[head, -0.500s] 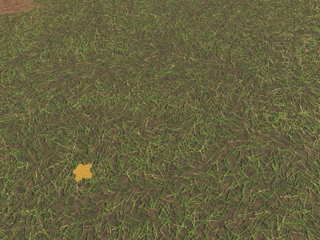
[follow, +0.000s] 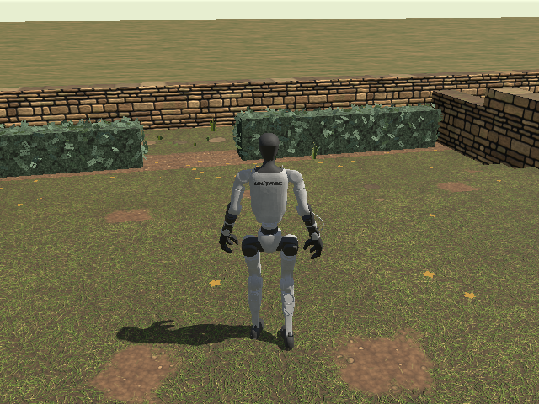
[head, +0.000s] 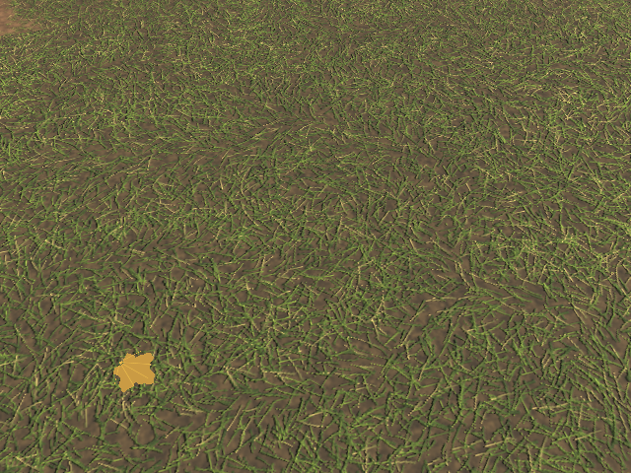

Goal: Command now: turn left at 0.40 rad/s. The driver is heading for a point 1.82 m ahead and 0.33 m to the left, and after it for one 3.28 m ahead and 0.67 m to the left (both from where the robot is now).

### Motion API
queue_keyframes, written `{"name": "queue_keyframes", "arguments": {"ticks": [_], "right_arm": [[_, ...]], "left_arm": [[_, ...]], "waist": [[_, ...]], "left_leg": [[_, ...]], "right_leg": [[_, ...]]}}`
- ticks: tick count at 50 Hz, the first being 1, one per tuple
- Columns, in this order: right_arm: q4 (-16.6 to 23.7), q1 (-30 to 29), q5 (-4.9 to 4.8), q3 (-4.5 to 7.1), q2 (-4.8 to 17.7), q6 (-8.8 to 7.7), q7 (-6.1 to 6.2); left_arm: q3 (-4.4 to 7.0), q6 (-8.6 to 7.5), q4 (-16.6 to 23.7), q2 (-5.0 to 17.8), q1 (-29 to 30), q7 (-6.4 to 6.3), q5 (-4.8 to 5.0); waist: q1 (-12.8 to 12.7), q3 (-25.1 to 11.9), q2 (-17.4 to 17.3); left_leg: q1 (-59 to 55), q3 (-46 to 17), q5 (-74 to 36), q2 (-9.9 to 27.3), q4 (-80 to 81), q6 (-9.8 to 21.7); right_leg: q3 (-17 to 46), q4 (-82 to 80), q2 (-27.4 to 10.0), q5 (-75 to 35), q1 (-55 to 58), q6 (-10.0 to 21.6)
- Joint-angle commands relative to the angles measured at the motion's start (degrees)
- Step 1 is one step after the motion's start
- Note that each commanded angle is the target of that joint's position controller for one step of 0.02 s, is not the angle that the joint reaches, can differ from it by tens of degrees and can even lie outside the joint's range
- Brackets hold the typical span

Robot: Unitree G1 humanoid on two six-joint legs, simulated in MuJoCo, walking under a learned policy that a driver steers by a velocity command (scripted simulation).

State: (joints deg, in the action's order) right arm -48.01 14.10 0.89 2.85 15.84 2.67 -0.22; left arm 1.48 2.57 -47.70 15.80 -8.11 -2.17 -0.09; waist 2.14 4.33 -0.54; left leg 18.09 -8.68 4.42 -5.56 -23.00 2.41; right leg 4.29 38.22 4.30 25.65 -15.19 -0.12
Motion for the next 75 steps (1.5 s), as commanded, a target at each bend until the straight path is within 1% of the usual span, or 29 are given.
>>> {"name": "queue_keyframes", "arguments": {"ticks": [1, 2, 3, 4, 5, 7, 12, 17, 23, 26, 27, 28, 29, 30, 32, 35, 37, 46, 50, 52, 53, 54, 55, 56, 58, 62, 67, 72, 75], "right_arm": [[3.9, -4.1, -0.2, 3.02, 9.5, 0.39, -0.15], [4.2, -4.8, -0.55, 3.02, 9.0, 0.59, -0.14], [4.9, -3.9, -1.03, 2.55, 6.8, 0.5, -0.1], [6.2, -4.1, -1.75, 2.33, 4.8, 0.13, 0.11], [4.7, -2.9, 0.49, 3.19, 8.8, 0.02, 0.62], [2.3, 1.2, 0.58, 3.6, 8.3, 0.45, 0.18], [3.5, -2.4, 0.24, 2.78, 6.7, 1.6, -1.39], [7.2, -9.8, 0.57, 2.26, 6.9, 1.9, -3.64], [10.0, -13.3, 0.27, 1.4, 5.4, 0.44, -4.65], [8.6, -7.4, 0.72, 1.22, 4.7, -0.58, -4.35], [6.1, -1.1, 1.21, 1.7, 5.5, -1.13, -3.87], [2.9, 8.3, 1.77, 3.26, 9.6, -1.84, -2.99], [3.9, 13.5, 1.16, 4.74, 17.5, -2.58, -2.15], [4.1, 11.2, 0.18, 4.1, 15.8, -2.58, -1.66], [4.8, 4.9, 0.15, 2.18, 9.8, -3.01, -0.95], [4.8, 2.5, -0.12, 1.16, 7.9, -4.89, -0.47], [3.2, 5.0, -0.78, 1.19, 8.3, -5.83, -0.62], [-2.6, 11.1, 0.51, -0.31, 6.3, -7.15, 0.57], [-3.4, 8.6, 1.53, -0.11, 8.7, -6.94, 2.05], [-2.3, 6.5, 1.31, 0.08, 9.9, -6.41, 2.05], [0.4, 8.8, 0.16, -1.07, 4.7, -7.08, 1.11], [1.4, 8.2, 0.81, -0.59, 6.3, -7.52, 0.56], [2.6, 4.7, 1.19, -0.73, 7.1, -8.09, 0.28], [3.1, 2.8, 0.87, -0.85, 7.6, -8.69, 0.01], [3.4, 2.4, 1.71, -1.04, 6.4, -7.53, -0.04], [5.2, 0.6, 2.26, -1.8, 4.0, -4.76, -0.48], [9.4, -11.4, 1.71, -1.99, 3.9, -4.76, -0.76], [12.6, -19.0, 1.1, -2.41, 4.2, -5.52, -1.11], [12.3, -15.1, 0.77, -1.94, 6.1, -6.29, -0.86]], "left_arm": [[0.98, -1.28, 0.9, 4.2, -8.6, -0.73, 0.23], [1.21, -1.59, 0.5, 5.0, -10.2, -1.09, -0.08], [2.1, -1.85, 1.0, 9.2, -10.2, -1.64, -0.96], [3.27, -1.76, 3.0, 14.5, -5.5, -1.78, -1.59], [2.93, -1.7, 3.9, 12.7, -1.7, -1.39, -2.24], [1.14, -2.24, 5.2, 6.2, 2.3, -1.03, -1.56], [1.46, -2.56, 4.4, 7.2, -4.7, -0.99, -1.26], [3.02, -3.24, 3.0, 10.2, -10.1, 0.1, -1.79], [4.27, -5.02, 2.2, 11.5, -10.6, 1.64, -2.13], [4.61, -4.78, 2.2, 12.0, -7.8, 2.09, -1.15], [4.35, -4.65, 2.5, 11.2, -6.8, 2.02, -0.76], [3.3, -4.65, 3.3, 8.2, -6.6, 2.15, -1.13], [1.62, -4.87, 8.8, 2.8, -1.5, 2.86, -2.19], [2.45, -4.88, 8.7, 6.9, 0.3, 3.0, -3.75], [2.76, -5.98, 6.4, 8.3, -3.3, 4.42, -1.54], [2.52, -5.12, 3.3, 7.8, -7.5, 4.82, -2.9], [2.25, -4.45, 3.4, 6.7, -6.6, 4.97, -2.65], [-0.17, -4.46, 8.2, 2.5, 8.7, 5.71, -1.14], [0.98, -4.63, 4.2, 5.5, -4.0, 4.39, -1.17], [2.67, -5.17, -0.6, 8.7, -19.9, 3.36, -1.94], [4.6, -4.74, -0.5, 15.3, -22.2, 2.58, -2.64], [4.65, -4.54, -0.3, 14.8, -18.3, 3.14, -0.42], [4.59, -4.51, 0.2, 13.0, -13.3, 3.29, 0.59], [3.92, -4.45, 0.8, 9.7, -10.7, 3.36, 0.25], [2.94, -4.96, 0.5, 6.6, -8.5, 2.98, -0.16], [3.45, -6.36, -0.2, 8.6, -10.2, 2.93, 0.08], [3.98, -6.01, -1.0, 9.0, -16.0, 2.74, 0.42], [4.3, -5.48, -1.2, 9.4, -20.2, 1.99, -0.58], [4.73, -5.47, 0.4, 10.7, -16.7, 1.28, -0.97]], "waist": [[-4.3, -7.3, -8.3], [-5.1, -6.5, -7.4], [-4.1, -5.7, -0.2], [-3.3, -3.6, 13.5], [-1.9, -1.6, 7.4], [1.8, -1.1, 4.0], [-2.6, -3.0, 7.5], [-7.0, -1.5, 9.3], [-6.7, -0.1, 8.5], [-2.1, -1.3, 7.6], [0.9, -3.6, 4.8], [4.7, -8.8, -5.4], [6.6, -8.9, -19.8], [5.9, -3.3, -9.4], [0.4, 2.2, -4.6], [-2.5, -1.3, -4.9], [-2.7, -2.2, -3.9], [0.7, 3.5, -3.4], [-5.9, -5.0, -5.2], [-13.2, -12.6, -2.5], [-10.5, -16.8, 10.0], [-7.6, -19.7, 10.5], [-5.9, -11.8, 5.1], [-4.9, -6.2, 0.7], [-1.1, -1.0, -2.0], [-0.2, -1.7, 0.8], [-5.1, -1.2, 2.9], [-8.2, -2.0, 4.2], [-5.0, -3.0, 5.4]], "left_leg": [[-1.7, -18.0, 8.5, 11.3, 7.8, 5.4], [2.2, -17.0, 13.3, 9.2, 6.7, 2.8], [8.2, -12.7, 21.1, 4.9, 0.1, -0.5], [15.1, 0.7, 23.9, -4.8, -15.4, -2.3], [12.3, 2.3, 25.6, -0.6, -28.4, -2.7], [8.8, 2.8, 21.0, 0.7, -39.4, -2.5], [15.5, 6.4, 19.4, 2.5, -38.2, -5.4], [16.3, 8.2, 19.5, 5.2, -27.1, -4.6], [7.8, 12.3, 20.8, 5.9, -15.8, -0.4], [-5.4, 15.4, 15.6, 3.5, -5.4, 2.0], [-15.4, 15.4, 13.7, 1.6, -1.7, 2.8], [-27.5, 5.6, 20.5, 6.8, 3.2, 4.8], [-34.5, -27.7, 36.3, 25.4, 12.6, 11.5], [-29.1, -31.4, 34.4, 26.9, 14.2, 15.1], [-21.8, -16.9, 17.8, 20.7, 13.1, 12.4], [-20.1, -6.2, -9.1, 14.8, 12.5, 9.8], [-20.4, -2.6, -19.4, 14.3, 11.8, 9.6], [-21.9, 7.7, -31.0, 15.7, 16.6, 5.6], [-26.8, 11.7, -61.3, 16.9, -1.9, 2.8], [-15.7, 14.2, -46.1, 14.9, -28.1, 2.2], [4.5, 15.7, -4.2, 5.3, -52.2, -0.2], [16.5, 6.3, 23.2, -0.8, -62.6, -0.1], [20.3, 2.3, 17.9, 4.0, -60.7, 0.9], [19.6, 3.5, 14.4, 6.4, -56.7, 0.9], [14.8, 4.2, 13.8, 9.3, -48.8, -0.4], [12.8, 7.2, 9.9, 10.6, -38.1, -3.9], [18.0, 8.3, -3.1, 10.0, -22.5, -6.1], [19.2, 8.2, -3.0, 7.1, -14.1, -5.2], [9.5, 6.8, 1.3, 5.5, -7.4, -3.3]], "right_leg": [[-2.2, -11.7, 1.6, -5.5, 7.0, 1.9], [-1.5, -18.6, 0.7, -8.0, 11.3, 3.0], [7.7, -25.7, -8.0, -2.3, 14.2, 5.2], [24.1, -31.6, -22.3, 1.9, 10.2, 11.0], [21.7, -29.5, -25.8, -6.8, 1.6, 14.3], [11.5, -25.8, -19.6, -21.4, -1.0, 12.8], [2.7, -20.0, -16.8, -40.4, 13.8, 12.2], [6.5, -27.6, -20.2, -3.2, 17.7, 12.4], [1.2, -28.3, -21.8, -2.2, 13.3, 11.1], [-4.9, -22.0, -20.5, -9.1, 6.1, 8.8], [-8.8, -14.0, -18.4, -12.2, 0.4, 7.3], [-15.1, 3.4, -13.7, -11.6, -8.0, 4.6], [-15.0, 21.2, -4.7, 9.1, -28.8, 1.3], [-4.6, 26.4, -5.9, 7.7, -34.7, 1.5], [-3.5, 23.8, -10.2, -4.9, -30.5, 1.8], [-5.6, 22.0, -9.8, -12.0, -23.4, 0.0], [-6.7, 22.0, -9.4, -13.9, -23.8, -0.5], [-10.0, 0.5, -5.6, -23.1, -21.3, 4.2], [-11.9, -3.0, 1.2, -16.4, -5.5, 8.6], [-5.4, -9.7, -1.8, -14.7, 15.2, 12.1], [20.9, -11.4, -17.8, -11.5, 29.4, 20.1], [42.1, -19.8, -23.3, -14.5, 32.0, 25.4], [34.4, -21.7, -21.8, -10.1, 25.0, 23.7], [28.4, -23.8, -20.3, -11.2, 16.7, 22.0], [20.2, -26.0, -15.2, -19.6, 5.1, 18.5], [12.8, -28.3, -10.4, -26.1, -0.9, 17.5], [12.6, -27.1, -8.1, -28.7, 5.0, 13.5], [15.7, -21.7, -9.3, -37.7, 13.7, 12.7], [18.2, -17.5, -10.5, -41.2, 13.2, 10.4]]}}
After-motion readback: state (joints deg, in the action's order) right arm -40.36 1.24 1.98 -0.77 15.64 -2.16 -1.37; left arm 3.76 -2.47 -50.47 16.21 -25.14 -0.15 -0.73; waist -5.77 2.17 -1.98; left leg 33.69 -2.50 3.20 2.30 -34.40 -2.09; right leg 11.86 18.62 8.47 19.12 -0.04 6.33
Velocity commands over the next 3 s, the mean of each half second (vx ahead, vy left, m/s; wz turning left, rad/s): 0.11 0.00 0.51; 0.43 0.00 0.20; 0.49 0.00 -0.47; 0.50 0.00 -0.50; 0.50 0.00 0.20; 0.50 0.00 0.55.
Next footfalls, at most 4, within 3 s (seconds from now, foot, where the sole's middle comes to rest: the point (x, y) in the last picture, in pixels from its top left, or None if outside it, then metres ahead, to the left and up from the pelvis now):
0.06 right None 0.03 -0.10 -0.78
0.56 left None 0.02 0.13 -0.78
1.04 right None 0.41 0.15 -0.78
1.56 left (147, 375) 0.68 0.38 -0.78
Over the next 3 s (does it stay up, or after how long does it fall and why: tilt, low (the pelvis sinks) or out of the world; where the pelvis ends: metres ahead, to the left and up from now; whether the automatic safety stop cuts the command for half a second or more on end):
stays up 1.25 0.22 0.00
